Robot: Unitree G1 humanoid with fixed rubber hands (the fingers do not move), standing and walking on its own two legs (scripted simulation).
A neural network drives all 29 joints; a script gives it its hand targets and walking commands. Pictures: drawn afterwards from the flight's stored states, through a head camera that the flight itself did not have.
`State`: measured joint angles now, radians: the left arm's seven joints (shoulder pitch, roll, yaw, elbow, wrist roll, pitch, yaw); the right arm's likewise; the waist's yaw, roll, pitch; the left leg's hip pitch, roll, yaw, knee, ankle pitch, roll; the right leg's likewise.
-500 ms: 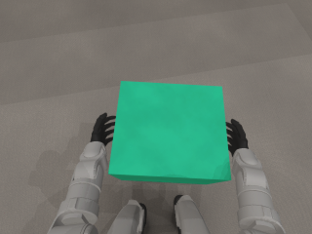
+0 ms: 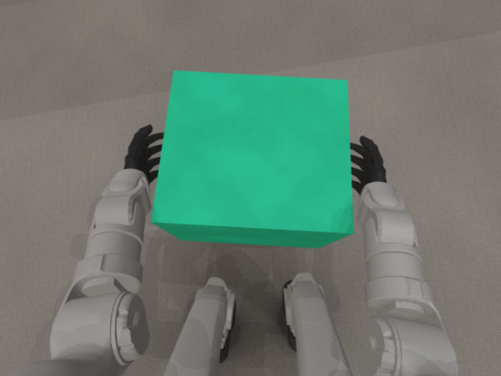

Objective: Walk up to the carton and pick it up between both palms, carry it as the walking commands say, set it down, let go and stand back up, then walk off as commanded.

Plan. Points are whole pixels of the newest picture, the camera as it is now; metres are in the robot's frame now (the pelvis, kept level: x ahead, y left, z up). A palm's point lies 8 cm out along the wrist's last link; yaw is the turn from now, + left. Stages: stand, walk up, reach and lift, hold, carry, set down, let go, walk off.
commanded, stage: set down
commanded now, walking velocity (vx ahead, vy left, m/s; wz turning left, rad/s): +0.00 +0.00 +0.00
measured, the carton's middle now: (254, 169) +0.45 +0.01 -0.15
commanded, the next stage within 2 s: none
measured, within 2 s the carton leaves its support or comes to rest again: neither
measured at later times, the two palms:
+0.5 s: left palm (159, 181) +0.43 +0.20 -0.18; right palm (353, 188) +0.42 -0.18 -0.17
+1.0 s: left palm (175, 186) +0.45 +0.19 -0.27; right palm (340, 194) +0.43 -0.18 -0.28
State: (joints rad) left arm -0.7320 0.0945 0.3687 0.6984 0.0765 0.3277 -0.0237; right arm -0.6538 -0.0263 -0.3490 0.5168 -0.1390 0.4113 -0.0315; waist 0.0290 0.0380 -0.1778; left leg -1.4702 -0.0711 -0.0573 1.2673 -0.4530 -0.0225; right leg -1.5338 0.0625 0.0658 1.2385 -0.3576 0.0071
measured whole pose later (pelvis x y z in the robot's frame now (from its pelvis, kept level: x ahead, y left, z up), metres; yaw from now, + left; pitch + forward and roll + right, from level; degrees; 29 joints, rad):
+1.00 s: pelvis -0.07 +0.01 -0.14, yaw +0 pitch +25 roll +2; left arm -1.22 0.30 0.27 0.58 -0.10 0.46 0.07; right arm -1.17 -0.25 -0.29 0.50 0.06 0.49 -0.10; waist -0.01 -0.01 0.53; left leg -1.73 -0.10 -0.01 1.83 -0.55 -0.03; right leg -1.80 0.08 0.08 1.79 -0.43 0.04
